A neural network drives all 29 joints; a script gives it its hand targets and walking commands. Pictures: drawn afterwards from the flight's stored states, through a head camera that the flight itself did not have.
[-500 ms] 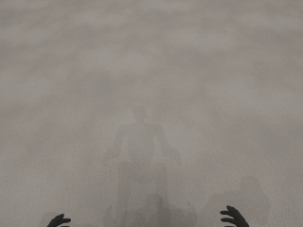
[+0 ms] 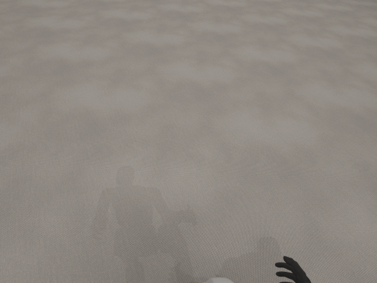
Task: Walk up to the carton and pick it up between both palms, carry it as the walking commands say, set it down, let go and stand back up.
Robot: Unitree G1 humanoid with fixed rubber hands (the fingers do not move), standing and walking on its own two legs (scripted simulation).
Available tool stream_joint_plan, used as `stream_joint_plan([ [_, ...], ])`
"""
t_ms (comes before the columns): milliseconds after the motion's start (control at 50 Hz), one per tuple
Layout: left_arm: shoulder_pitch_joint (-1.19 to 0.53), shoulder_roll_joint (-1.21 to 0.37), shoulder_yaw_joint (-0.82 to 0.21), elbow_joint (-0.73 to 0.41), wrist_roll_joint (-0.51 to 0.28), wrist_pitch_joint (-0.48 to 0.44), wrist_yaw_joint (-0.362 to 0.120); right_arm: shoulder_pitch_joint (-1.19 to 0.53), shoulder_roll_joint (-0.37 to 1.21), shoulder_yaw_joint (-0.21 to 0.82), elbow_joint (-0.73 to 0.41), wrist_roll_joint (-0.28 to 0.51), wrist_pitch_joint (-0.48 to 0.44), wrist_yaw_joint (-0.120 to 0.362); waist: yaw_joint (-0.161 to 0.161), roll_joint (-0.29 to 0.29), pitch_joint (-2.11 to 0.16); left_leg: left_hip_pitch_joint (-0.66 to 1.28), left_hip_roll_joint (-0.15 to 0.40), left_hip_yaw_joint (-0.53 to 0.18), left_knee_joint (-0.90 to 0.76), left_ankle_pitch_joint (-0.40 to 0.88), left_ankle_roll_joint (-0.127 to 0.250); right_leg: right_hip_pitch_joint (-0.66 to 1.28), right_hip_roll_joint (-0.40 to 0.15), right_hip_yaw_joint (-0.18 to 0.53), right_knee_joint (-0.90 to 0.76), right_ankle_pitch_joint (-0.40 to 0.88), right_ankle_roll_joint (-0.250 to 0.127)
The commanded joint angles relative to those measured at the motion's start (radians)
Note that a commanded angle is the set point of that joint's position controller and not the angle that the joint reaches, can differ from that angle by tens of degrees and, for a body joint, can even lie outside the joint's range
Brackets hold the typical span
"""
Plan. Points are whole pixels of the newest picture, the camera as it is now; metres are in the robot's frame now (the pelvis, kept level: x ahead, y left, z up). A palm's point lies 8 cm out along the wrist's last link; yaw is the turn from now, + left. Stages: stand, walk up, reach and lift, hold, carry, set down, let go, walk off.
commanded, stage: walk up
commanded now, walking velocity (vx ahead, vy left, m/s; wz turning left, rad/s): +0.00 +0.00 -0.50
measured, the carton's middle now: out of the picture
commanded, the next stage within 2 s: none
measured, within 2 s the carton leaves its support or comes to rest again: neither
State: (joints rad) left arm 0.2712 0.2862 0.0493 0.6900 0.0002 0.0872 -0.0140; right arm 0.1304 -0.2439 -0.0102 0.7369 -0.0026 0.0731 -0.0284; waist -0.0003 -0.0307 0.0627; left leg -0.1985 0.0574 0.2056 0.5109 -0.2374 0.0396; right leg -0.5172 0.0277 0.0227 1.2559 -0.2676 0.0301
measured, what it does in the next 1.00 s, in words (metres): walks backwards, turning right: right foot, then left foot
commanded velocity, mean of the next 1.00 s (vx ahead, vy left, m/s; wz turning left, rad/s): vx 0.00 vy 0.00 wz -0.50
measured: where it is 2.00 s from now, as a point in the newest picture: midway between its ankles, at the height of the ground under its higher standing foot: outside the picture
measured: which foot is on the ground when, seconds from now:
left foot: down 0.00-0.18, up 0.20-0.60, down 0.62-0.94, up 0.96-1.00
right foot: up 0.00-0.16, down 0.18-0.62, up 0.64-0.92, down 0.94-1.00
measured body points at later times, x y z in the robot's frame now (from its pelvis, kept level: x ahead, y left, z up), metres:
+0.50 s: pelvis -0.10 +0.00 +0.00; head -0.06 -0.02 +0.45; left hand +0.05 +0.25 -0.10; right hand +0.02 -0.27 -0.11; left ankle -0.08 +0.17 -0.69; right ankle -0.04 -0.11 -0.74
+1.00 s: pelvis -0.12 +0.05 -0.01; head -0.11 +0.01 +0.43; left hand +0.11 +0.23 -0.11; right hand -0.17 -0.21 -0.15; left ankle -0.11 +0.18 -0.70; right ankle -0.16 -0.05 -0.74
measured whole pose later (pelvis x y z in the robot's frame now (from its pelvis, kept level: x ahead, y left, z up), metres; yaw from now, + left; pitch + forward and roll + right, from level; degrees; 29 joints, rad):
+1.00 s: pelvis -0.12 +0.05 -0.01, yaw -31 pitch +0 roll +2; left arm 0.24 0.26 0.05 0.69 0.00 0.03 -0.02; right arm 0.25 -0.24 -0.02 0.74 -0.01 0.06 -0.01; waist 0.00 0.03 0.07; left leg -0.33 0.08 0.18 0.92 -0.48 0.00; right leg -0.37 0.02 0.06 0.68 -0.30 -0.02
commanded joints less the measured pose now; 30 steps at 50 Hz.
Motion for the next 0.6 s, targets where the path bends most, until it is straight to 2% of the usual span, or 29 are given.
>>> stream_joint_plan([
  [0, -0.075, 0.077, 0.018, -0.062, 0.020, -0.018, -0.026, 0.041, -0.158, -0.056, -0.021, -0.031, -0.036, -0.003, -0.011, 0.157, 0.047, 0.000, 0.299, -0.132, -0.248, -0.063, 0.092, 0.055, -0.087, -0.072, -0.324, -0.150, 0.028],
  [20, -0.083, 0.069, 0.014, -0.064, 0.018, -0.023, -0.026, 0.074, -0.162, -0.060, -0.006, -0.034, -0.041, 0.001, -0.028, 0.165, 0.019, 0.040, 0.306, -0.125, -0.215, -0.002, 0.095, 0.083, -0.096, -0.066, -0.425, -0.178, 0.017],
  [40, -0.059, 0.063, 0.012, -0.054, 0.018, -0.029, -0.023, 0.089, -0.164, -0.060, 0.000, -0.035, -0.042, 0.004, -0.028, 0.176, -0.020, 0.061, 0.308, -0.116, -0.169, 0.076, 0.097, 0.121, -0.088, -0.076, -0.483, -0.199, 0.011],
  [60, 0.037, 0.071, 0.034, -0.046, 0.007, -0.036, -0.018, 0.053, -0.136, -0.072, -0.043, -0.020, -0.037, 0.015, 0.010, 0.093, -0.124, 0.089, 0.292, -0.087, -0.067, 0.097, 0.081, 0.210, -0.064, -0.059, -0.579, -0.191, 0.000],
  [80, 0.112, 0.084, 0.034, -0.022, 0.015, -0.043, -0.015, 0.019, -0.138, -0.067, -0.064, -0.016, -0.032, 0.019, 0.051, 0.088, -0.140, 0.015, 0.275, -0.079, 0.003, 0.074, 0.060, 0.315, -0.063, -0.033, -0.675, -0.124, -0.024],
  [100, 0.156, 0.113, 0.037, -0.012, 0.025, -0.050, -0.011, -0.005, -0.124, -0.059, -0.084, -0.012, -0.026, 0.023, 0.069, 0.010, -0.119, -0.103, 0.219, -0.063, 0.089, -0.036, 0.029, 0.403, -0.105, 0.071, -0.732, 0.053, -0.056],
  [120, 0.154, 0.201, 0.059, -0.018, 0.038, -0.052, -0.003, -0.001, -0.073, -0.038, -0.120, -0.004, -0.026, 0.028, 0.063, -0.301, -0.096, -0.261, 0.043, 0.039, 0.294, -0.238, -0.019, 0.432, -0.279, 0.361, -0.839, 0.312, -0.128],
  [140, 0.171, 0.248, 0.074, -0.025, 0.035, -0.058, 0.007, -0.098, -0.071, -0.038, -0.164, -0.005, -0.020, 0.030, 0.109, -0.385, -0.063, -0.393, -0.010, -0.063, 0.528, -0.386, -0.049, 0.369, -0.378, 0.593, -0.954, 0.402, -0.203],
  [160, 0.149, 0.231, 0.073, -0.026, 0.026, -0.063, 0.018, -0.149, -0.076, -0.050, -0.169, -0.004, -0.018, 0.031, 0.100, -0.289, -0.045, -0.413, -0.016, -0.178, 0.652, -0.340, -0.057, 0.293, -0.374, 0.617, -1.006, 0.302, -0.215],
  [180, 0.113, 0.206, 0.066, -0.031, 0.024, -0.063, 0.024, -0.162, -0.090, -0.058, -0.166, -0.009, -0.021, 0.035, 0.075, -0.195, -0.027, -0.431, -0.014, -0.247, 0.683, -0.279, -0.057, 0.271, -0.329, 0.577, -1.009, 0.209, -0.193],
  [200, 0.064, 0.178, 0.053, -0.048, 0.026, -0.058, 0.027, -0.151, -0.097, -0.059, -0.160, -0.012, -0.022, 0.040, 0.049, -0.136, -0.026, -0.395, -0.006, -0.282, 0.660, -0.232, -0.060, 0.227, -0.277, 0.512, -1.013, 0.077, -0.155],
  [220, 0.010, 0.163, 0.050, -0.063, 0.021, -0.050, 0.029, -0.104, -0.105, -0.058, -0.151, -0.012, -0.021, 0.044, 0.027, -0.120, -0.039, -0.344, -0.001, -0.266, 0.604, -0.189, -0.064, 0.193, -0.247, 0.466, -1.021, -0.032, -0.131],
  [240, -0.035, 0.153, 0.046, -0.084, 0.021, -0.043, 0.024, -0.097, -0.109, -0.069, -0.133, -0.003, -0.010, 0.043, 0.020, -0.053, -0.051, -0.315, -0.031, -0.192, 0.570, -0.150, -0.088, 0.194, -0.211, 0.425, -1.006, -0.016, -0.119],
  [300, 0.041, 0.148, 0.055, -0.036, 0.025, -0.051, 0.024, -0.091, -0.093, -0.056, -0.125, 0.001, -0.009, 0.038, 0.036, -0.039, -0.146, -0.275, -0.056, -0.200, 0.434, -0.174, -0.108, 0.340, -0.195, 0.400, -0.939, 0.168, -0.136],
  [340, 0.072, 0.161, 0.059, -0.028, 0.026, -0.054, 0.021, -0.093, -0.092, -0.051, -0.124, 0.001, -0.007, 0.034, 0.046, -0.068, -0.165, -0.235, -0.067, -0.209, 0.379, -0.184, -0.110, 0.363, -0.190, 0.438, -0.951, 0.168, -0.139],
  [420, 0.043, 0.187, 0.062, -0.037, 0.034, -0.047, 0.020, -0.059, -0.088, -0.052, -0.111, 0.005, -0.001, 0.029, 0.044, -0.129, -0.109, -0.109, -0.079, -0.204, 0.257, -0.219, -0.103, 0.231, -0.173, 0.505, -1.017, 0.011, -0.136],
  [460, -0.001, 0.188, 0.058, -0.052, 0.034, -0.044, 0.019, -0.008, -0.084, -0.052, -0.091, 0.005, -0.003, 0.024, 0.021, -0.147, -0.083, -0.001, -0.076, -0.198, 0.158, -0.214, -0.097, 0.119, -0.149, 0.512, -1.034, -0.082, -0.125],
  [500, -0.035, 0.184, 0.052, -0.064, 0.026, -0.045, 0.017, 0.072, -0.091, -0.057, -0.059, 0.000, -0.006, 0.017, -0.024, -0.112, -0.069, 0.150, -0.048, -0.196, -0.005, -0.111, -0.076, -0.017, -0.115, 0.495, -0.995, -0.185, -0.093],
  [520, -0.037, 0.166, 0.045, -0.072, 0.023, -0.048, 0.015, 0.113, -0.109, -0.062, -0.041, -0.002, -0.009, 0.012, -0.045, -0.061, -0.068, 0.230, -0.005, -0.213, -0.094, -0.072, -0.057, -0.090, -0.084, 0.459, -0.949, -0.244, -0.069],
  [540, -0.009, 0.126, 0.038, -0.084, 0.021, -0.051, 0.010, 0.140, -0.163, -0.073, -0.033, -0.007, -0.013, 0.007, -0.050, 0.120, -0.080, 0.246, 0.142, -0.346, -0.214, -0.185, -0.019, -0.146, -0.018, 0.372, -0.812, -0.320, -0.043],
  [560, 0.000, 0.085, 0.039, -0.101, 0.023, -0.054, 0.005, 0.133, -0.255, -0.091, -0.041, -0.020, -0.013, 0.005, -0.047, 0.394, -0.087, 0.130, 0.393, -0.551, -0.329, -0.310, 0.059, -0.160, 0.090, 0.156, -0.435, -0.229, 0.007],
  [580, -0.015, 0.098, 0.054, -0.097, 0.028, -0.043, 0.006, 0.011, -0.246, -0.081, -0.078, -0.022, -0.009, 0.005, -0.006, 0.336, -0.004, -0.090, 0.460, -0.491, -0.383, -0.347, 0.081, -0.150, 0.032, 0.108, -0.198, -0.210, 0.033],
])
